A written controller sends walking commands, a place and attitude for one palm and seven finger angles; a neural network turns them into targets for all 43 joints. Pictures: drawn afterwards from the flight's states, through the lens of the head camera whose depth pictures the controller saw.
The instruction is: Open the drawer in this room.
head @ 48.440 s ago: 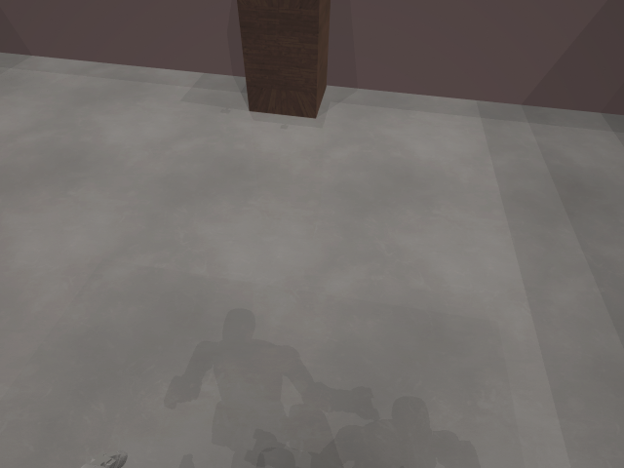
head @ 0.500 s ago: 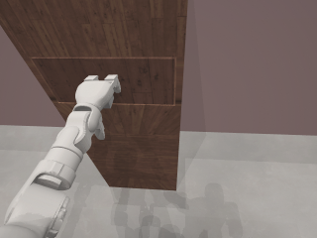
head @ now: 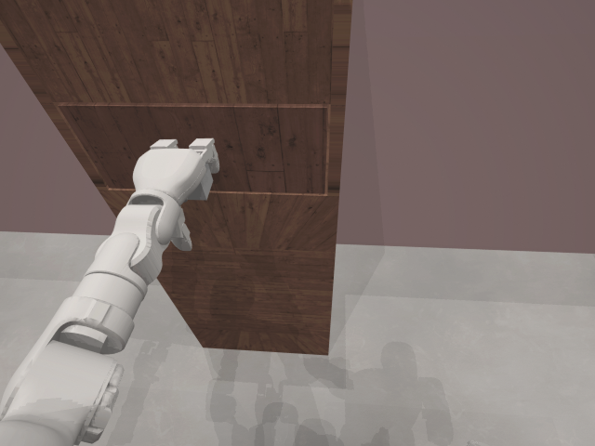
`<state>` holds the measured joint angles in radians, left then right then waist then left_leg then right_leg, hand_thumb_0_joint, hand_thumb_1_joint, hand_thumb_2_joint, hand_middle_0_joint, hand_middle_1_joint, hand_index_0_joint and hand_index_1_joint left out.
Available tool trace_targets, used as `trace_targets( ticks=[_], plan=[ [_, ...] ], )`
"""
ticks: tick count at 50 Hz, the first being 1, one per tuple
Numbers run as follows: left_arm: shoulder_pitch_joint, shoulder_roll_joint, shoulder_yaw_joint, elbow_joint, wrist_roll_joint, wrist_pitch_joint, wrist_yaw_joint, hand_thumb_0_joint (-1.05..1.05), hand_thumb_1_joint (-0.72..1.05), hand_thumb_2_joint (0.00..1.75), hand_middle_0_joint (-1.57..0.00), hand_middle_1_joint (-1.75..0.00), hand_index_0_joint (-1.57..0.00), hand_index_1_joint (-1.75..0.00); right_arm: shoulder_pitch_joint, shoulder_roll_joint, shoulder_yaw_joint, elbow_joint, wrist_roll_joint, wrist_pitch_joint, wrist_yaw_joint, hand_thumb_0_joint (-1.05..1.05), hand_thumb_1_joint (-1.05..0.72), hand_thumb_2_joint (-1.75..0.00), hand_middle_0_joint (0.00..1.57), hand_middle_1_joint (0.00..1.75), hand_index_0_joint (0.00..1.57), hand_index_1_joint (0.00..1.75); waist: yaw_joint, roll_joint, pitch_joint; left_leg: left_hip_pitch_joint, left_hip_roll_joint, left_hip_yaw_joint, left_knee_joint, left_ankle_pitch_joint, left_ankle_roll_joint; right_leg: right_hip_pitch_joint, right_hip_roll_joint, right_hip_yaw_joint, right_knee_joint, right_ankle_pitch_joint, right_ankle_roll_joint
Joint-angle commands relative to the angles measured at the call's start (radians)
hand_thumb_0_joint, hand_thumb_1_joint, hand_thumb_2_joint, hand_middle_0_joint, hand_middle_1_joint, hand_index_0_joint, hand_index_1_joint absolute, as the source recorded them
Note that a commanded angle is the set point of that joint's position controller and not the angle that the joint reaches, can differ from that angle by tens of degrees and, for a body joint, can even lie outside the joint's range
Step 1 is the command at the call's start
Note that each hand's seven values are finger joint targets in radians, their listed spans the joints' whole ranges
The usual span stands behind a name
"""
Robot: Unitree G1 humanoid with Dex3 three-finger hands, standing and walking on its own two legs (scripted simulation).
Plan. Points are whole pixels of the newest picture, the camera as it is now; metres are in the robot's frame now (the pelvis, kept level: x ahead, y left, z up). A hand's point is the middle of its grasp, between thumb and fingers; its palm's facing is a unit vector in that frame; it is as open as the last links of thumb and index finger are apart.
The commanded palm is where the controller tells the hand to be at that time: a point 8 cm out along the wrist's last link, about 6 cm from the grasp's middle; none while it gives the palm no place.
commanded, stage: close the thumb around the handle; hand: left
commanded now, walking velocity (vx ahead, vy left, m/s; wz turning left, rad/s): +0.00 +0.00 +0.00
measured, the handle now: (196, 170) +0.48 +0.17 +0.11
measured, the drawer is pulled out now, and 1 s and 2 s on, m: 0.00 0.02 0.14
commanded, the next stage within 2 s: pull the drawer open in 0.50 s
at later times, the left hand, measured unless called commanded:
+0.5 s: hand (186, 201) +0.43 +0.18 +0.10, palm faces +0.00 -0.05 -1.00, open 7.9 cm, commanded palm +0.41 +0.18 +0.16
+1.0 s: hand (182, 213) +0.41 +0.18 +0.10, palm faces +0.01 -0.08 -1.00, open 7.9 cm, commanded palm +0.36 +0.19 +0.16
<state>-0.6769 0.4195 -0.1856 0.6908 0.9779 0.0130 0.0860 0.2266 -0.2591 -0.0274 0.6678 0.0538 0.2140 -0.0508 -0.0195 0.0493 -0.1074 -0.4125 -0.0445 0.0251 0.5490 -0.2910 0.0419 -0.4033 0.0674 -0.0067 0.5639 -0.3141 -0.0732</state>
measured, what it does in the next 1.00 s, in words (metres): stands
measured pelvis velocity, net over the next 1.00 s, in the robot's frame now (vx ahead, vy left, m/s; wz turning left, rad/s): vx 0.01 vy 0.01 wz -0.03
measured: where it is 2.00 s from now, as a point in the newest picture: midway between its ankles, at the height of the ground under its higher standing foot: outside the picture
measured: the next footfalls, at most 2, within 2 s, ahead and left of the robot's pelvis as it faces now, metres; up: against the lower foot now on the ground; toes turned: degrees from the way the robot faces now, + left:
none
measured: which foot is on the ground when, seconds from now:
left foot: down 0.00-1.00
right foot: down 0.00-1.00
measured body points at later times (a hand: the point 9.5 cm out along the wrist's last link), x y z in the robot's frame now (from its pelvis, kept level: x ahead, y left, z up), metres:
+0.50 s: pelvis +0.00 +0.01 +0.00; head +0.03 -0.01 +0.45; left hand +0.43 +0.18 +0.15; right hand +0.11 -0.24 -0.13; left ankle -0.02 +0.10 -0.73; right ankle -0.03 -0.07 -0.73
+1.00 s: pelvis +0.01 +0.01 +0.00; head +0.03 -0.02 +0.45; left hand +0.40 +0.18 +0.15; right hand +0.14 -0.24 -0.13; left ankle -0.02 +0.10 -0.73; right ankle -0.03 -0.07 -0.73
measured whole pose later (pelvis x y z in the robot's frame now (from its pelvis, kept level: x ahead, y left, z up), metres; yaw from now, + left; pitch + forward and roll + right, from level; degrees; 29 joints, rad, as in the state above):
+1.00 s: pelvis +0.01 +0.01 +0.00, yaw -2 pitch +8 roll +0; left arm -0.43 0.40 -0.18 0.37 0.95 0.10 0.06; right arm 0.20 -0.26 -0.03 0.63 0.05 0.23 -0.01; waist 0.00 0.07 -0.11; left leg -0.35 -0.05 0.06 0.51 -0.30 0.06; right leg -0.35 0.06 0.03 0.54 -0.32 -0.05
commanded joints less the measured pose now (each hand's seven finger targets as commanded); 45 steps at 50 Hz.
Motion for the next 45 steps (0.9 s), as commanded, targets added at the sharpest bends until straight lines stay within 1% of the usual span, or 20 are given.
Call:
trace_targets(
  ticks=[1, 3, 5, 8, 10, 11, 13, 15, 18, 20, 22, 23, 25, 30, 31, 34, 38, 40, 43, 45],
  plan=[
    [-0.466, 0.159, 0.069, -0.192, -0.017, -0.006, 0.033, 0.0, 0.12, 0.56, -0.34, -1.27, -0.34, -1.27, -0.023, -0.115, -0.041, -0.111, -0.001, -0.034, -0.002, 0.0, -0.9, -0.9, 0.2, 0.3, 0.2, 0.3, -0.018, -0.066, -0.315, 0.154, 0.008, -0.006, -0.006, 0.336, 0.013, 0.144, -0.047, 0.053, -0.057, 0.405, 0.032],
    [-0.461, 0.21, 0.11, -0.186, -0.016, -0.009, 0.033, 0.0, 0.23, 0.61, -0.35, -1.28, -0.35, -1.28, -0.024, -0.125, -0.042, -0.11, -0.004, -0.033, -0.005, 0.0, -0.9, -0.9, 0.2, 0.3, 0.2, 0.3, -0.009, -0.092, -0.328, 0.141, 0.007, -0.006, -0.009, 0.332, 0.014, 0.173, -0.051, 0.059, -0.058, 0.408, 0.032],
    [-0.447, 0.22, 0.122, -0.198, -0.011, -0.012, 0.034, 0.0, 0.34, 0.66, -0.36, -1.29, -0.36, -1.29, -0.027, -0.119, -0.04, -0.113, -0.004, -0.031, -0.006, 0.0, -0.9, -0.9, 0.2, 0.3, 0.2, 0.3, 0.003, -0.087, -0.353, 0.137, 0.004, -0.003, -0.007, 0.356, 0.015, 0.198, -0.052, 0.06, -0.046, 0.454, 0.032],
    [-0.439, 0.172, 0.085, -0.215, -0.009, -0.017, 0.034, 0.0, 0.51, 0.73, -0.37, -1.31, -0.37, -1.31, -0.027, -0.117, -0.043, -0.113, -0.004, -0.031, 0.002, 0.0, -0.9, -0.9, 0.2, 0.3, 0.2, 0.3, -0.004, -0.071, -0.341, 0.164, 0.01, -0.008, -0.003, 0.391, 0.01, 0.167, -0.048, 0.052, -0.046, 0.449, 0.027],
    [-0.433, 0.165, 0.084, -0.223, -0.01, -0.016, 0.039, 0.0, 0.62, 0.78, -0.38, -1.32, -0.38, -1.32, -0.027, -0.116, -0.043, -0.116, -0.004, -0.031, 0.006, 0.0, -0.9, -0.9, 0.2, 0.3, 0.2, 0.3, 0.001, -0.058, -0.338, 0.173, 0.012, -0.012, -0.005, 0.393, 0.008, 0.149, -0.043, 0.045, -0.043, 0.427, 0.025],
    [-0.417, 0.193, 0.113, -0.216, -0.01, -0.013, 0.044, 0.0, 0.68, 0.8, -0.38, -1.33, -0.38, -1.33, -0.031, -0.116, -0.044, -0.116, -0.004, -0.031, 0.005, 0.0, -0.9, -0.9, 0.2, 0.3, 0.2, 0.3, 0.009, -0.062, -0.336, 0.17, 0.013, -0.008, -0.005, 0.389, 0.009, 0.156, -0.044, 0.049, -0.045, 0.428, 0.026],
    [-0.426, 0.197, 0.11, -0.209, -0.008, -0.006, 0.045, 0.0, 0.79, 0.85, -0.39, -1.34, -0.39, -1.34, -0.029, -0.121, -0.042, -0.114, -0.006, -0.028, 0.004, 0.0, -0.9, -0.9, 0.2, 0.3, 0.2, 0.3, 0.004, -0.069, -0.329, 0.16, 0.012, -0.008, -0.007, 0.378, 0.008, 0.157, -0.045, 0.048, -0.048, 0.418, 0.025],
    [-0.42, 0.179, 0.099, -0.194, -0.004, 0.002, 0.051, 0.0, 0.9, 0.9, -0.4, -1.35, -0.4, -1.35, -0.035, -0.116, -0.039, -0.116, -0.002, -0.029, 0.006, 0.0, -0.9, -0.9, 0.2, 0.3, 0.2, 0.3, 0.006, -0.076, -0.313, 0.15, 0.012, -0.01, -0.012, 0.362, 0.008, 0.147, -0.043, 0.046, -0.048, 0.398, 0.025],
    [-0.467, 0.179, 0.09, -0.242, 0.004, 0.001, 0.059, 0.0, 0.9, 0.9, -0.4, -1.35, -0.4, -1.35, -0.034, -0.117, -0.044, -0.114, -0.005, -0.03, 0.007, 0.0, -0.9, -0.9, 0.2, 0.3, 0.2, 0.3, 0.0, -0.057, -0.345, 0.184, 0.015, -0.015, -0.007, 0.389, 0.005, 0.138, -0.041, 0.045, -0.046, 0.392, 0.022],
    [-0.451, 0.197, 0.113, -0.234, 0.008, 0.007, 0.071, 0.0, 0.9, 0.9, -0.4, -1.35, -0.4, -1.35, -0.035, -0.114, -0.044, -0.11, -0.005, -0.033, 0.008, 0.0, -0.9, -0.9, 0.2, 0.3, 0.2, 0.3, 0.008, -0.044, -0.352, 0.193, 0.017, -0.014, -0.004, 0.404, 0.006, 0.14, -0.038, 0.043, -0.041, 0.404, 0.021],
    [-0.451, 0.184, 0.103, -0.248, 0.01, 0.011, 0.071, 0.0, 0.9, 0.9, -0.4, -1.35, -0.4, -1.35, -0.041, -0.113, -0.044, -0.113, -0.006, -0.033, 0.009, 0.0, -0.9, -0.9, 0.2, 0.3, 0.2, 0.3, 0.009, -0.028, -0.359, 0.199, 0.017, -0.015, -0.005, 0.41, 0.002, 0.135, -0.038, 0.042, -0.039, 0.401, 0.02],
    [-0.453, 0.196, 0.109, -0.26, 0.01, 0.011, 0.072, 0.0, 0.9, 0.9, -0.4, -1.35, -0.4, -1.35, -0.036, -0.117, -0.045, -0.113, -0.006, -0.032, 0.01, 0.0, -0.9, -0.9, 0.2, 0.3, 0.2, 0.3, 0.009, -0.033, -0.373, 0.205, 0.019, -0.02, -0.005, 0.425, -0.001, 0.144, -0.037, 0.041, -0.037, 0.399, 0.017],
    [-0.463, 0.134, 0.064, -0.244, 0.003, 0.018, 0.07, 0.0, 0.9, 0.9, -0.4, -1.35, -0.4, -1.35, -0.039, -0.111, -0.044, -0.112, -0.003, -0.034, 0.012, 0.0, -0.9, -0.9, 0.2, 0.3, 0.2, 0.3, -0.003, -0.037, -0.339, 0.212, 0.023, -0.022, -0.006, 0.41, -0.001, 0.106, -0.034, 0.031, -0.041, 0.374, 0.02],
    [-0.461, 0.164, 0.088, -0.244, 0.002, 0.025, 0.07, 0.0, 0.9, 0.9, -0.4, -1.35, -0.4, -1.35, -0.039, -0.115, -0.046, -0.109, -0.004, -0.035, 0.01, 0.0, -0.9, -0.9, 0.2, 0.3, 0.2, 0.3, 0.0, -0.059, -0.352, 0.218, 0.025, -0.023, -0.006, 0.419, 0.0, 0.118, -0.035, 0.034, -0.042, 0.384, 0.021],
    [-0.427, 0.145, 0.079, -0.238, -0.001, 0.029, 0.065, 0.0, 0.9, 0.9, -0.4, -1.35, -0.4, -1.35, -0.042, -0.114, -0.044, -0.117, -0.005, -0.035, 0.012, 0.0, -0.9, -0.9, 0.2, 0.3, 0.2, 0.3, 0.007, -0.069, -0.34, 0.206, 0.023, -0.023, -0.009, 0.416, 0.0, 0.125, -0.035, 0.032, -0.043, 0.384, 0.021],
    [-0.369, 0.162, 0.098, -0.312, -0.006, 0.024, 0.062, 0.0, 0.9, 0.9, -0.4, -1.35, -0.4, -1.35, -0.057, -0.114, -0.046, -0.131, -0.006, -0.033, 0.016, 0.0, -0.9, -0.9, 0.2, 0.3, 0.2, 0.3, 0.026, -0.048, -0.386, 0.231, 0.025, -0.024, -0.009, 0.465, -0.002, 0.158, -0.037, 0.037, -0.036, 0.417, 0.019],
    [-0.259, 0.123, 0.075, -0.374, -0.018, 0.033, 0.048, 0.0, 0.9, 0.9, -0.4, -1.35, -0.4, -1.35, -0.077, -0.114, -0.045, -0.15, -0.004, -0.028, 0.029, 0.0, -0.9, -0.9, 0.2, 0.3, 0.2, 0.3, 0.035, -0.034, -0.362, 0.245, 0.032, -0.029, -0.009, 0.528, -0.01, 0.155, -0.035, 0.034, -0.037, 0.429, 0.019],
    [-0.218, 0.114, 0.074, -0.411, -0.024, 0.043, 0.043, 0.0, 0.9, 0.9, -0.4, -1.35, -0.4, -1.35, -0.084, -0.112, -0.046, -0.156, -0.003, -0.028, 0.034, 0.0, -0.9, -0.9, 0.2, 0.3, 0.2, 0.3, 0.037, -0.046, -0.35, 0.254, 0.037, -0.03, -0.008, 0.539, -0.007, 0.148, -0.033, 0.035, -0.04, 0.433, 0.022],
    [-0.131, 0.169, 0.126, -0.458, -0.029, 0.057, 0.037, 0.0, 0.9, 0.9, -0.4, -1.35, -0.4, -1.35, -0.101, -0.119, -0.042, -0.17, -0.006, -0.026, 0.035, 0.0, -0.9, -0.9, 0.2, 0.3, 0.2, 0.3, 0.057, -0.071, -0.365, 0.23, 0.031, -0.024, -0.016, 0.54, -0.006, 0.215, -0.038, 0.047, -0.041, 0.477, 0.022],
    [-0.096, 0.138, 0.103, -0.514, -0.034, 0.061, 0.029, 0.0, 0.9, 0.9, -0.4, -1.35, -0.4, -1.35, -0.113, -0.111, -0.039, -0.177, -0.004, -0.029, 0.038, 0.0, -0.9, -0.9, 0.2, 0.3, 0.2, 0.3, 0.055, -0.078, -0.353, 0.23, 0.03, -0.026, -0.017, 0.563, -0.003, 0.22, -0.039, 0.047, -0.038, 0.512, 0.026]
  ],
)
